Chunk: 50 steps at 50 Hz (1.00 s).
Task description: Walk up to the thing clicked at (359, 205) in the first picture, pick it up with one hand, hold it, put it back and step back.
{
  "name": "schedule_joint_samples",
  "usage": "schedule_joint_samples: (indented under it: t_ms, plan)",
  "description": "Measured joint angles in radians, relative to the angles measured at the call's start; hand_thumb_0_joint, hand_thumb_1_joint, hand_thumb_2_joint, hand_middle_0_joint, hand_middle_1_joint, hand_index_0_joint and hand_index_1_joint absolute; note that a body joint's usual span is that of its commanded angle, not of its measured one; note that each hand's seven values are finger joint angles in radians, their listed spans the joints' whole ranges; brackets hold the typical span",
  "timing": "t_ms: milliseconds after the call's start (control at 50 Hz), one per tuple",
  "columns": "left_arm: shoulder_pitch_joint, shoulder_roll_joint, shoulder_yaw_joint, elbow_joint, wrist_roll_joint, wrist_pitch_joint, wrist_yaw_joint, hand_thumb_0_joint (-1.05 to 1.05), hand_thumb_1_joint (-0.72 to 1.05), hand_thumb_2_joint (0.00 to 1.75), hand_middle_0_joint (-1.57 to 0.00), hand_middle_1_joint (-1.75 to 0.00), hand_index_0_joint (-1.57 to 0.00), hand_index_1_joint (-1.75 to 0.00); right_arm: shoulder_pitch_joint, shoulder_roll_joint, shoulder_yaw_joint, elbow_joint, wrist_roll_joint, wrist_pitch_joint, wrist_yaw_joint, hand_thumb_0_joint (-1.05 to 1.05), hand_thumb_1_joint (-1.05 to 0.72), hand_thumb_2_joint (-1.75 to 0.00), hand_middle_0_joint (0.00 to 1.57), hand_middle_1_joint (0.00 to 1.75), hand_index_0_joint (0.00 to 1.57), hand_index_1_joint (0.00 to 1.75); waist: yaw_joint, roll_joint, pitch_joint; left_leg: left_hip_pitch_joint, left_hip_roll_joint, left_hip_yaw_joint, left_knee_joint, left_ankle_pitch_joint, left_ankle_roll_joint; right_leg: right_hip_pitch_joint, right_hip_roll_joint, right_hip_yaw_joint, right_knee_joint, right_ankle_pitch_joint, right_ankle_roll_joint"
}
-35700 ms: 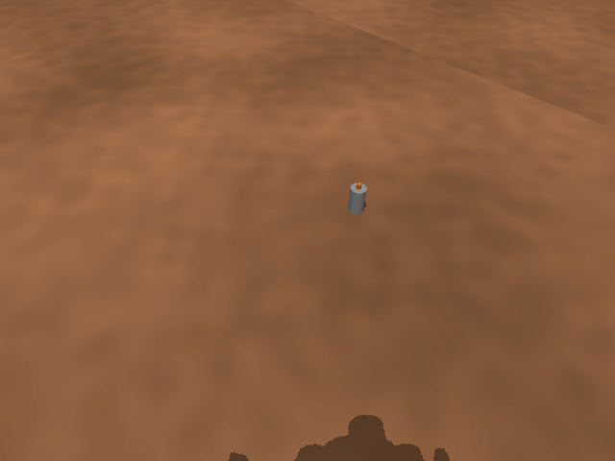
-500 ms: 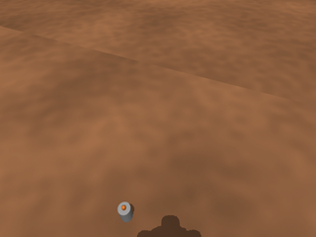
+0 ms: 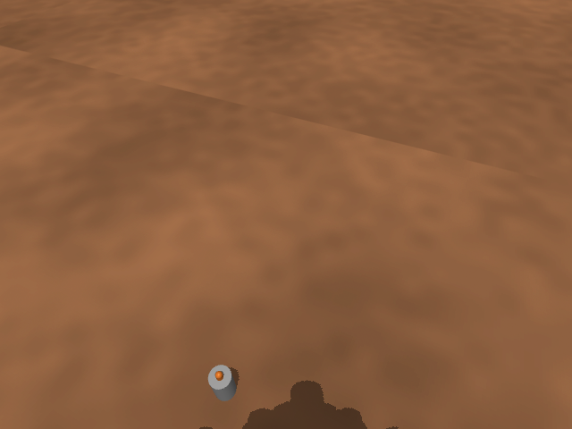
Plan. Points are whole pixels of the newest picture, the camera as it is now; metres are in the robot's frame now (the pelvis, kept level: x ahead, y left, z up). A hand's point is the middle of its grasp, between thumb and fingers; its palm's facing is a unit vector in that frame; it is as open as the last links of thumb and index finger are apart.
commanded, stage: stand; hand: left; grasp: from the side
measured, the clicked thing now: (222, 381) +0.39 +0.22 -0.70
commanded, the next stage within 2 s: step back in 0.98 s
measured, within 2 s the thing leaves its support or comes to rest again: neither
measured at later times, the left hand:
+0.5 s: hand out of the picture +0.08 +0.25 -0.16, palm faces -0.02 -0.94 -0.34, open 7.3 cm
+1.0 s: hand out of the picture +0.08 +0.25 -0.16, palm faces -0.02 -0.94 -0.33, open 7.3 cm
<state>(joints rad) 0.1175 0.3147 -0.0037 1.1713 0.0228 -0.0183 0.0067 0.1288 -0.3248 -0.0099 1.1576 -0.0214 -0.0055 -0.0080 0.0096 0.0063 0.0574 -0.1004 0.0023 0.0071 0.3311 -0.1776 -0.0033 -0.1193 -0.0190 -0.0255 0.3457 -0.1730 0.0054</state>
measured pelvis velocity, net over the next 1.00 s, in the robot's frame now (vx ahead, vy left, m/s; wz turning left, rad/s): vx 0.01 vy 0.00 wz -0.01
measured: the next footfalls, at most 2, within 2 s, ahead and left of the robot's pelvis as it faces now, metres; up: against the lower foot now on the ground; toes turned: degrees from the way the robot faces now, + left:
left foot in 1.54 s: -0.13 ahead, +0.13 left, +0.00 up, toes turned -2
right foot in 1.94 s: -0.16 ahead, -0.06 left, +0.00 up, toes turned +0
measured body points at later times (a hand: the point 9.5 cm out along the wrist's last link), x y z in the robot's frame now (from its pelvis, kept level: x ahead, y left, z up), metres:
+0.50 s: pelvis +0.01 +0.00 +0.00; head +0.02 +0.00 +0.45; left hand +0.08 +0.29 -0.13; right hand +0.07 -0.30 -0.14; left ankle +0.00 +0.12 -0.75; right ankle +0.01 -0.12 -0.75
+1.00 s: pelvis +0.01 +0.00 +0.00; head +0.02 +0.00 +0.45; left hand +0.08 +0.30 -0.13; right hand +0.07 -0.30 -0.14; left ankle +0.00 +0.12 -0.75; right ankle +0.01 -0.12 -0.75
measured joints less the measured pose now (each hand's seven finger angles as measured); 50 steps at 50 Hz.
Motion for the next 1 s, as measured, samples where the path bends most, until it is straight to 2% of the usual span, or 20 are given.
schedule_joint_samples:
  t_ms: [280, 1000]
  plan:
    - [-0.030, 0.009, 0.004, -0.004, -0.003, 0.000, -0.003, 0.00, 0.91, 0.90, -0.20, -0.30, -0.21, -0.30, -0.012, -0.005, 0.004, 0.000, 0.002, -0.004, 0.000, 0.00, -0.90, -0.90, 0.20, 0.30, 0.20, 0.30, -0.005, 0.001, -0.009, 0.012, 0.003, 0.002, -0.021, 0.002, -0.002, 0.011, 0.004, 0.002, -0.022, 0.003, -0.001]
    - [-0.011, 0.021, 0.011, -0.017, -0.012, 0.004, -0.011, 0.00, 0.91, 0.90, -0.20, -0.30, -0.21, -0.30, -0.013, -0.012, 0.004, -0.012, 0.008, -0.001, 0.008, 0.00, -0.90, -0.90, 0.20, 0.30, 0.20, 0.30, -0.008, -0.006, -0.010, 0.008, 0.009, 0.009, -0.018, -0.003, -0.003, 0.007, 0.009, 0.009, -0.025, 0.005, -0.003]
